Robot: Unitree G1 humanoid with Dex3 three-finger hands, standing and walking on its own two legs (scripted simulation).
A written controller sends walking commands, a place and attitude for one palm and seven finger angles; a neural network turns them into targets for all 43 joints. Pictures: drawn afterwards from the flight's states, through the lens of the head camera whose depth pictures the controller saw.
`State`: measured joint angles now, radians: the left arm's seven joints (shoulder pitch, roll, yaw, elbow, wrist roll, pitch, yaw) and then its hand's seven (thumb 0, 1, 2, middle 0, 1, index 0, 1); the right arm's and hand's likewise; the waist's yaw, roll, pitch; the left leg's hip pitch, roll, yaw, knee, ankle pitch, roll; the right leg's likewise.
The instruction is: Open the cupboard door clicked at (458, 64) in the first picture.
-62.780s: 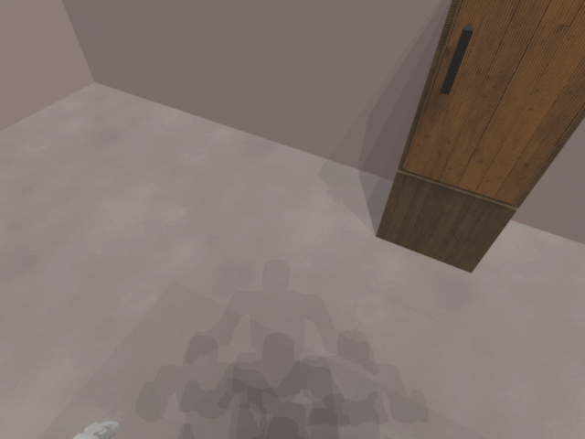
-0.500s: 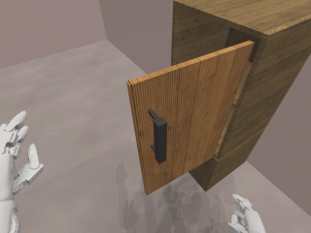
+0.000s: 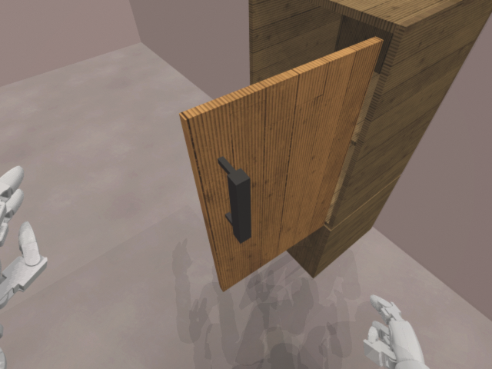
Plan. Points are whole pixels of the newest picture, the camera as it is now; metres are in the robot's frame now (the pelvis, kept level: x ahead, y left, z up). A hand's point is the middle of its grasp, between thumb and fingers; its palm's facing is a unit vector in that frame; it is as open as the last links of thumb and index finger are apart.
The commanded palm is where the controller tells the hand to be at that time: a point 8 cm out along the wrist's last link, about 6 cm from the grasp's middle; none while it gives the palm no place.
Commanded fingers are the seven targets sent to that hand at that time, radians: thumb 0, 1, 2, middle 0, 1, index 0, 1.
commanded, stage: step back with the hand held close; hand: left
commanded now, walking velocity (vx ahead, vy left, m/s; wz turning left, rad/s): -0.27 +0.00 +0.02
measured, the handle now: (233, 201) +0.37 +0.06 +0.07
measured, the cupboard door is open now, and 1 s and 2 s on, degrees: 86 86 86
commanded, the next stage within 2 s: stop stepping back and stand still in 0.80 s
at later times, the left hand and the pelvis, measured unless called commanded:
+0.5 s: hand out of the picture +0.10 +0.28 +0.15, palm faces +0.50 -0.74 -0.45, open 7.4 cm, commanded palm +0.04 +0.31 +0.17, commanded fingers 0.00 0.90 0.90 -0.20 -0.30 -0.20 -0.30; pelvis -0.09 +0.01 -0.03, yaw +2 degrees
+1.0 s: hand out of the picture +0.00 +0.24 +0.16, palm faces +0.39 -0.81 -0.43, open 7.4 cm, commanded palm -0.07 +0.28 +0.17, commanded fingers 0.00 0.90 0.90 -0.20 -0.30 -0.20 -0.30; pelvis -0.22 -0.01 -0.02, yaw -2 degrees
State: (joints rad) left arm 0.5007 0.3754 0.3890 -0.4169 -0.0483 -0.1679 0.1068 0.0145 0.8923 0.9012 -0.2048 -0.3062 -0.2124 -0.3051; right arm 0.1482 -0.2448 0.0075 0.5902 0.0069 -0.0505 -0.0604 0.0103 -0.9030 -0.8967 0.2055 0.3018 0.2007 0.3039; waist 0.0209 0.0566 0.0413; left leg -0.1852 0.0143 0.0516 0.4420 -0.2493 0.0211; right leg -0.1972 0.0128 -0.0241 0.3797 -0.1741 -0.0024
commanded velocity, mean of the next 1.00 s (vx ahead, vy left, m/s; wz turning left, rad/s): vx -0.25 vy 0.02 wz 0.01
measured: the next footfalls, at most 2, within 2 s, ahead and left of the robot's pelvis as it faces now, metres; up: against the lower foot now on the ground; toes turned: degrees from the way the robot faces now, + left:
right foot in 0.92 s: -0.30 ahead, -0.13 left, +0.00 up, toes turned +0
left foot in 1.10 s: -0.14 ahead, +0.06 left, +0.00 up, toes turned -1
